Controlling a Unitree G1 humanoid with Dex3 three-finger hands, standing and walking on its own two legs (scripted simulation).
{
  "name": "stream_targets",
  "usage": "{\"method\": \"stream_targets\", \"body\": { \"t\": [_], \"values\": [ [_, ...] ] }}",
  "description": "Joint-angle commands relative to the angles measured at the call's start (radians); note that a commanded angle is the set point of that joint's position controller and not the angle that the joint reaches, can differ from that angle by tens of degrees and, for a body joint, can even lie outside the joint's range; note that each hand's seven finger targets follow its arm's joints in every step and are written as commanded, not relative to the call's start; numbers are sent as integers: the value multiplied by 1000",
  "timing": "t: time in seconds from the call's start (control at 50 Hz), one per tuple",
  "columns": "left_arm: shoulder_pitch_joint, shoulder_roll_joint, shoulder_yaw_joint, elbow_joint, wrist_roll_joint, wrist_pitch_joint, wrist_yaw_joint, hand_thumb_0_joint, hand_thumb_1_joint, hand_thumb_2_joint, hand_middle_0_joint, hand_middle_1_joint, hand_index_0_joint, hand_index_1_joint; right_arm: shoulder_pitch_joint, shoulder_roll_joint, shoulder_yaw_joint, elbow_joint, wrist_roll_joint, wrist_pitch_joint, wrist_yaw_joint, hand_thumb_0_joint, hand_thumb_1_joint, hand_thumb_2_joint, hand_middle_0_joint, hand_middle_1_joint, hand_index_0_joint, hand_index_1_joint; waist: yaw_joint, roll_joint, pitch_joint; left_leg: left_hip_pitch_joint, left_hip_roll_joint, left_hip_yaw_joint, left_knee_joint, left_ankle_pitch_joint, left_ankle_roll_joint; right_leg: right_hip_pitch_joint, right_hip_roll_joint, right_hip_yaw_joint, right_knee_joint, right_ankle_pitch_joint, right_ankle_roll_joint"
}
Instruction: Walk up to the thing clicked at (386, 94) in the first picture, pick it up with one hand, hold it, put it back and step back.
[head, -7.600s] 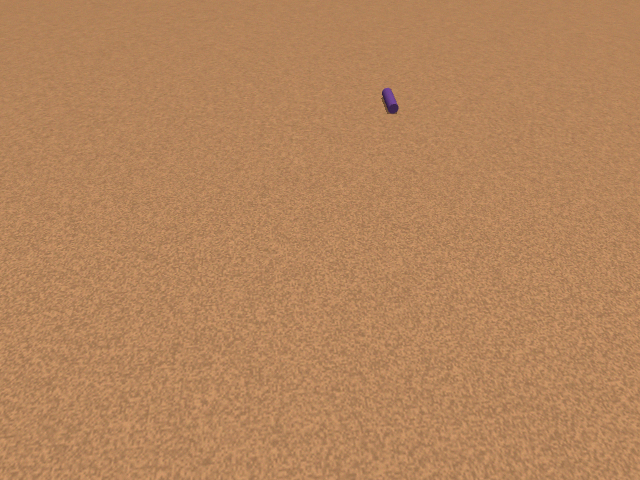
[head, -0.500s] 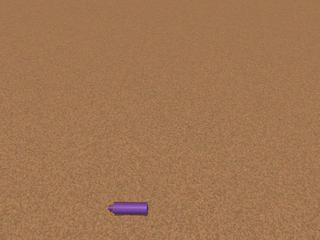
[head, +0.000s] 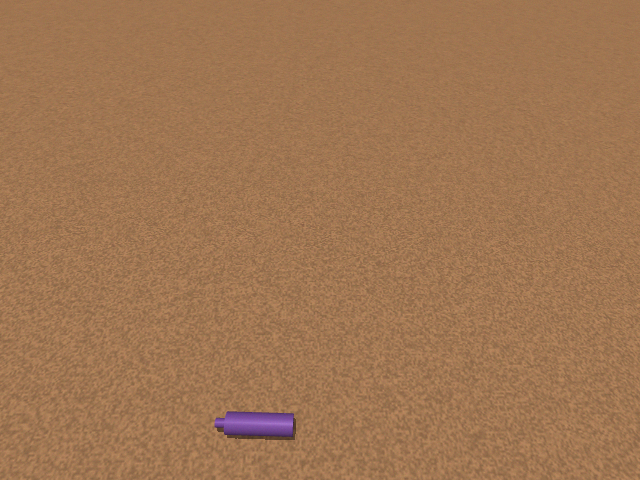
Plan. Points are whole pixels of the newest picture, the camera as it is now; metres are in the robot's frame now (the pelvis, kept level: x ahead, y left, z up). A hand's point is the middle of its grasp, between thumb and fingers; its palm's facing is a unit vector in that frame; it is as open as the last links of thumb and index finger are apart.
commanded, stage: walk up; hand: left
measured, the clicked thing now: (254, 423) +0.43 +0.16 -0.74
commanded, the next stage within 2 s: stand in 1.94 s
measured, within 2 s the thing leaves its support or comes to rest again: neither
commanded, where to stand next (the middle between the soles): +0.09 -0.06 m, yaw +2 degrees
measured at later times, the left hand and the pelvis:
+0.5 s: hand out of the picture +0.04 +0.28 -0.13, palm faces +0.11 -0.82 -0.56, open 7.4 cm; pelvis -0.01 -0.03 -0.02, yaw +7 degrees
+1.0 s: hand out of the picture +0.09 +0.24 -0.19, palm faces +0.04 -0.92 -0.39, open 7.4 cm; pelvis +0.01 -0.05 -0.05, yaw +5 degrees
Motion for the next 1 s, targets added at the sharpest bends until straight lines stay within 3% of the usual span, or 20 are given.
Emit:
{"method": "stream_targets", "body": {
  "t": [0.0,0.08,0.12,0.14,0.16,0.18,0.2,0.28,0.4,0.48,0.54,0.56,0.58,0.6,0.66,0.8,0.88,0.94,0.96,0.98],
  "values": [
    [-76,221,65,-161,21,-6,-17,0,900,900,-200,-300,-200,-300,151,-415,-126,-71,-21,-40,-40,0,-900,-900,200,300,200,300,-56,121,78,127,380,-503,-253,-470,283,-478,-98,138,421,-130,-30],
    [50,183,54,-135,-5,-36,-23,0,900,900,-200,-300,-200,-300,12,-324,-97,-158,-38,-33,-14,0,-900,-900,200,300,200,300,4,212,19,-58,230,-208,-154,-191,208,-202,-58,50,196,-105,-19],
    [157,140,40,-66,-17,-60,16,0,900,900,-200,-300,-200,-300,-87,-218,-55,-177,-21,10,2,0,-900,-900,200,300,200,300,67,219,-3,-229,117,-57,62,150,113,79,23,-39,-41,233,29],
    [189,235,62,-65,-18,-65,46,0,900,900,-200,-300,-200,-300,-96,-193,-53,-205,-12,37,5,0,-900,-900,200,300,200,300,85,85,22,-253,20,-4,248,159,61,45,-11,-2,-103,372,33],
    [216,358,90,-88,-14,-67,74,0,900,900,-200,-300,-200,-300,-48,-145,-43,-228,-9,58,3,0,-900,-900,200,300,200,300,84,-164,27,-335,-108,-33,456,-188,17,-4,-250,278,-185,678,-16],
    [153,409,86,-130,-16,-64,89,0,900,900,-200,-300,-200,-300,36,-177,-56,-231,-9,95,2,0,-900,-900,200,300,200,300,41,-94,-9,-262,-101,-177,598,-430,12,-138,-419,449,-216,693,-155],
    [98,406,89,-160,-16,-62,102,0,900,900,-200,-300,-200,-300,79,-224,-83,-223,-12,117,4,0,-900,-900,200,300,200,300,5,-55,-31,-248,-78,-235,748,-436,18,-141,-425,437,-153,694,-218],
    [94,361,95,-193,-22,-65,142,0,900,900,-200,-300,-200,-300,145,-295,-122,-245,-46,144,31,0,-900,-900,200,300,200,300,-27,-33,-109,-357,-39,-270,904,-248,8,4,-318,238,-44,560,-159],
    [208,356,106,-238,2,-104,146,0,900,900,-200,-300,-200,-300,74,-290,-144,-326,-51,138,64,0,-900,-900,200,300,200,300,43,-116,-67,-468,-20,-230,814,-214,-15,35,-317,236,-95,124,-210],
    [97,371,102,-295,33,-103,112,0,900,900,-200,-300,-200,-300,112,-268,-130,-283,-22,115,81,0,-900,-900,200,300,200,300,9,-275,-15,-218,16,-55,420,-369,1,-207,-254,137,-104,-172,-197],
    [48,317,77,-293,7,-66,88,0,900,900,-200,-300,-200,-300,278,-263,-133,-188,-17,90,53,0,-900,-900,200,300,200,300,-73,-106,-45,105,-60,79,177,-134,10,-404,-177,51,168,-99,-115],
    [75,244,53,-295,-1,-55,89,0,900,900,-200,-300,-200,-300,295,-292,-136,-182,-30,80,41,0,-900,-900,200,300,200,300,-87,66,-27,137,-42,4,99,-188,20,-492,-122,1,356,-103,-76],
    [94,162,26,-317,-21,-55,93,0,900,900,-200,-300,-200,-300,232,-389,-136,-240,-46,66,34,0,-900,-900,200,300,200,300,-71,372,19,-1,236,-509,-114,-324,118,-610,24,-21,550,-270,-16],
    [5,271,48,-297,-18,-56,113,0,900,900,-200,-300,-200,-300,144,-461,-139,-262,-18,62,31,0,-900,-900,200,300,200,300,-95,276,78,-279,371,-695,-188,-419,280,-464,12,137,579,-286,-18],
    [146,253,40,-211,-34,-58,88,0,900,900,-200,-300,-200,-300,-6,-331,-97,-289,-20,28,3,0,-900,-900,200,300,200,300,19,134,54,-158,233,-366,15,-119,207,-397,-1,148,556,-108,-13],
    [35,297,95,-339,37,6,13,0,900,900,-200,-300,-200,-300,280,-433,-151,-232,-2,-25,-81,0,-900,-900,200,300,200,300,-65,141,3,173,363,-414,165,487,286,-562,-37,93,537,-171,-8],
    [38,257,90,-373,13,-10,-6,0,900,900,-200,-300,-200,-300,269,-403,-139,-280,-10,-42,-93,0,-900,-900,200,300,200,300,-58,231,-68,173,327,-321,219,496,271,-513,-51,76,463,-158,-20],
    [244,234,82,-255,-23,-61,17,0,900,900,-200,-300,-200,-300,64,-292,-79,-340,-4,-18,-50,0,-900,-900,200,300,200,300,80,172,-80,-220,113,-51,450,287,117,-20,39,-13,84,147,-28],
    [319,344,103,-237,-18,-85,36,0,900,900,-200,-300,-200,-300,78,-200,-52,-362,7,1,-41,0,-900,-900,200,300,200,300,103,-101,-106,-420,9,6,737,1,51,103,-149,320,-7,320,-58],
    [290,432,102,-257,-25,-94,50,0,900,900,-200,-300,-200,-300,70,-196,-52,-376,3,30,-51,0,-900,-900,200,300,200,300,72,-116,-129,-442,-27,-100,752,-416,40,9,-395,672,-106,385,-185]
  ]
}}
